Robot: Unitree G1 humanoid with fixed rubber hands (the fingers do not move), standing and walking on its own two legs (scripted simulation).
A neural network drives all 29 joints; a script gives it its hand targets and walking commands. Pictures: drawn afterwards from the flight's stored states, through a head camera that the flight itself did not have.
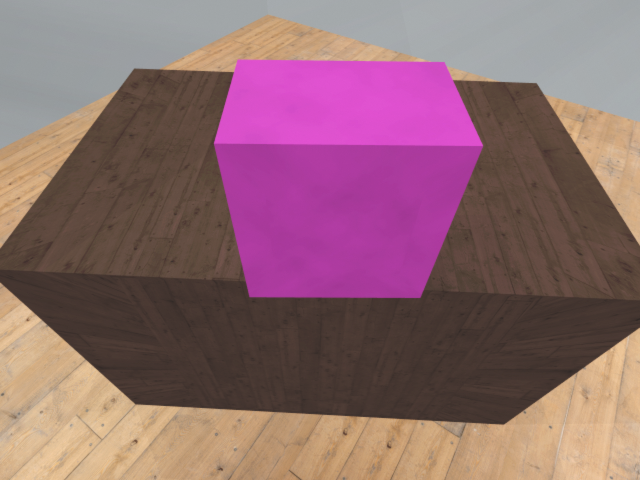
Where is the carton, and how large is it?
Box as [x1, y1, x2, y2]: [214, 60, 482, 297]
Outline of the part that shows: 237,60 214,141 214,145 249,296 420,297 482,147 482,144 444,62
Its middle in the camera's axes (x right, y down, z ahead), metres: +0.03 -0.07 +0.56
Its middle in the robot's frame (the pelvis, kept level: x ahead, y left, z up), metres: +0.47 +0.00 +0.09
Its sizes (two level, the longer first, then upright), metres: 0.272 0.182 0.292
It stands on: a pedestal, 0.71 m high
